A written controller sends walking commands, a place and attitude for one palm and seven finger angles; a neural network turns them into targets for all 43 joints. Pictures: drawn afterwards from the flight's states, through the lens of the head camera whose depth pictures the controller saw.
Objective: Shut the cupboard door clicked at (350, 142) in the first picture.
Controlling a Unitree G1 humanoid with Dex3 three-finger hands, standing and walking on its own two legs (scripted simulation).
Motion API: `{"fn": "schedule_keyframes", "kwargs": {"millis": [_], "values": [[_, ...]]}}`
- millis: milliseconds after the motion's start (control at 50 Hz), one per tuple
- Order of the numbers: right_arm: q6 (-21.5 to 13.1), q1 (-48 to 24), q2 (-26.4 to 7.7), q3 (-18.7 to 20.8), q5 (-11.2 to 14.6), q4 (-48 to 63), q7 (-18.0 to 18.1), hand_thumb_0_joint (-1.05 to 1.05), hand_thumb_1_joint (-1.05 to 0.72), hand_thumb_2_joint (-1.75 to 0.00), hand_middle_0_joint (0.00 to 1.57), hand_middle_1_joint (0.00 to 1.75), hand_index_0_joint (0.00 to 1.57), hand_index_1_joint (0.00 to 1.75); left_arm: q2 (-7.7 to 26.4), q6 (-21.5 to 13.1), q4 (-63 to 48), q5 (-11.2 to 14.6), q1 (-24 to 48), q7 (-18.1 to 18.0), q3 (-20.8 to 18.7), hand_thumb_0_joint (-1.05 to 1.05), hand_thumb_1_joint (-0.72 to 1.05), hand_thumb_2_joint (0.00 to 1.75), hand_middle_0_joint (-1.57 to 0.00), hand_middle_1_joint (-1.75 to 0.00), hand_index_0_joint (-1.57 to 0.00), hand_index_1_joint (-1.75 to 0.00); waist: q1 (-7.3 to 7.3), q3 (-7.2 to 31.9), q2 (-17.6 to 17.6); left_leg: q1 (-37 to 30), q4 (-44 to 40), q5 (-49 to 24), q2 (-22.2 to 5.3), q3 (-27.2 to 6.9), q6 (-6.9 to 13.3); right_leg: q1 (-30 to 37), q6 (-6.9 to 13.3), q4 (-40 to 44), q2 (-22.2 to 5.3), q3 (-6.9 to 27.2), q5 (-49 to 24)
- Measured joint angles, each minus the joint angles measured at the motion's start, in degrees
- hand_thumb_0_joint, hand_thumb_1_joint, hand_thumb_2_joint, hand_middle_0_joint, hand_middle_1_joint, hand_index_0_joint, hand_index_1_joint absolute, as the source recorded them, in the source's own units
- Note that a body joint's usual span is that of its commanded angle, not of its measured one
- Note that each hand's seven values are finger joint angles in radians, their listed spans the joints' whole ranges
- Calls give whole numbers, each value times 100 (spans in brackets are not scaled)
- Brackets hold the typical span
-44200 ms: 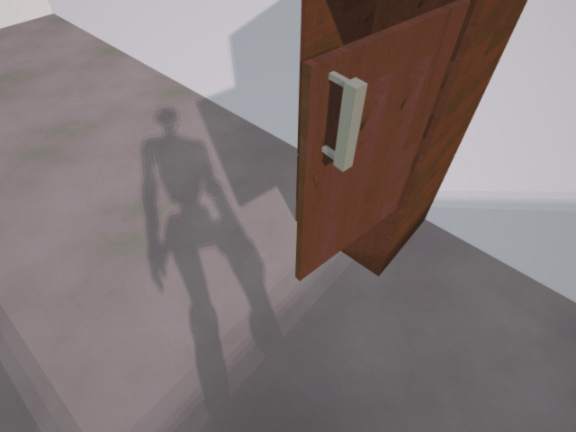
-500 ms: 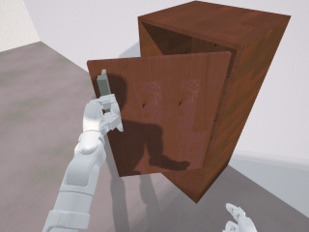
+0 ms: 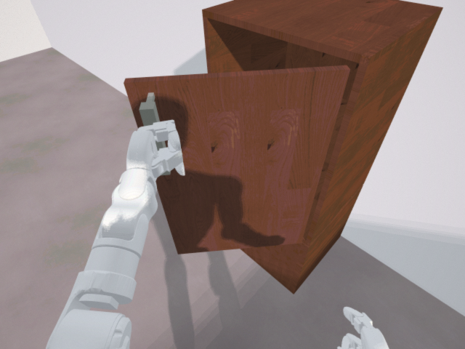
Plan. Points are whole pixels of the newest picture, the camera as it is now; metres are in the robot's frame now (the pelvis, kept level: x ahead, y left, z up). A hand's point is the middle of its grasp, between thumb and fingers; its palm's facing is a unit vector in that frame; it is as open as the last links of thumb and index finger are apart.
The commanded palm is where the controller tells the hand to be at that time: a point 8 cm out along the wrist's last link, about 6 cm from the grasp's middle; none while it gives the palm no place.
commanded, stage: push the door shut along its arc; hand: left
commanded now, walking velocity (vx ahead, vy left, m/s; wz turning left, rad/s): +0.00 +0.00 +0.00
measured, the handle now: (158, 135) +0.46 +0.17 +0.15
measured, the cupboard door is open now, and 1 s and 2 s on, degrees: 49 35 19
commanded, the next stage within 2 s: pull the fist back off the door in 1.54 s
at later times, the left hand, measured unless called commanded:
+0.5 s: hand (186, 135) +0.45 +0.11 +0.16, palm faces -0.06 -1.00 -0.04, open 3.1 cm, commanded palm +0.43 +0.16 +0.16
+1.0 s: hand (203, 113) +0.52 +0.09 +0.16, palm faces -0.19 -0.98 -0.01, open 3.0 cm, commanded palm +0.51 +0.14 +0.16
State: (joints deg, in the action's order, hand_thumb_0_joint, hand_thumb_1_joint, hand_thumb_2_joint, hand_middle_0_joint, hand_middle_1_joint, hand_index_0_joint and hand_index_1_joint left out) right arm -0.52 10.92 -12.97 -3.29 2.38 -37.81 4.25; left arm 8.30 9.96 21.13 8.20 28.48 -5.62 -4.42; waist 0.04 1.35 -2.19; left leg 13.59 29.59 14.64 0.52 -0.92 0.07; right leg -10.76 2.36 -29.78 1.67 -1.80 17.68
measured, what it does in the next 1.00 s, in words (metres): stands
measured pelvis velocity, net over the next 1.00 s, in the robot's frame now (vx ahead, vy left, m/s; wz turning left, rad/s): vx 0.01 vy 0.01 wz -0.03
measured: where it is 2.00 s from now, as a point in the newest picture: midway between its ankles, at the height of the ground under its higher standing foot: outside the picture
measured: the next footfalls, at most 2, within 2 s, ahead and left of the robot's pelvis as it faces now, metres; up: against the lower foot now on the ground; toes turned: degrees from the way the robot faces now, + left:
none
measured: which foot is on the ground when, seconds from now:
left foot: down 0.00-1.00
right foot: down 0.00-1.00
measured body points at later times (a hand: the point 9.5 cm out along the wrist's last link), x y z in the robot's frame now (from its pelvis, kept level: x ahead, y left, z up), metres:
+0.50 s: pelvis +0.00 +0.01 +0.00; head +0.01 +0.00 +0.45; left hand +0.44 +0.17 +0.17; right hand +0.10 -0.24 -0.12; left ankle +0.01 +0.12 -0.74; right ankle -0.02 -0.09 -0.74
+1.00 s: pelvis +0.01 +0.01 -0.01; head +0.07 +0.01 +0.43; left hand +0.52 +0.14 +0.17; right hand -0.02 -0.26 -0.13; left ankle +0.01 +0.12 -0.74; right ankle -0.02 -0.09 -0.74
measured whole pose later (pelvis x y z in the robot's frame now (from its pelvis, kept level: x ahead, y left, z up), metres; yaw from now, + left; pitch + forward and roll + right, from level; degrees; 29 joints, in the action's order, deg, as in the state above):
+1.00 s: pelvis +0.01 +0.01 -0.01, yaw -2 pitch +10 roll -1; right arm -4.6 24.5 -16.3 -0.7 1.5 -42.0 2.1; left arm 22.5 -10.3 70.5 6.1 63.2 11.4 -13.9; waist 10.1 3.4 -1.8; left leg 30.3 37.3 17.5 0.1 0.7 1.2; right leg -27.4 1.3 -36.2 2.0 -0.3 19.3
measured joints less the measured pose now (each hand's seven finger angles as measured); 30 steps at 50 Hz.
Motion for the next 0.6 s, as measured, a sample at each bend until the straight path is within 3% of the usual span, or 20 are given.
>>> {"fn": "schedule_keyframes", "kwargs": {"millis": [420, 600], "values": [[-198, 493, -110, 136, 62, -147, -55, 1, -91, -90, 20, 30, 20, 30, 408, -897, 1993, 35, 1289, 724, -325, 2, 90, 90, -130, -150, -130, -150, 287, 64, 58, 433, 190, 77, 25, 85, 87, -428, -79, -136, -30, 79, 24], [-327, 631, -132, 148, 53, -232, -111, 1, -91, -90, 20, 30, 20, 30, 524, -1329, 2960, 30, 1984, 1006, -277, 2, 90, 90, -130, -150, -130, -150, 418, 80, 47, 734, 349, 108, 50, 82, 119, -714, -110, -277, -56, 71, 52]]}}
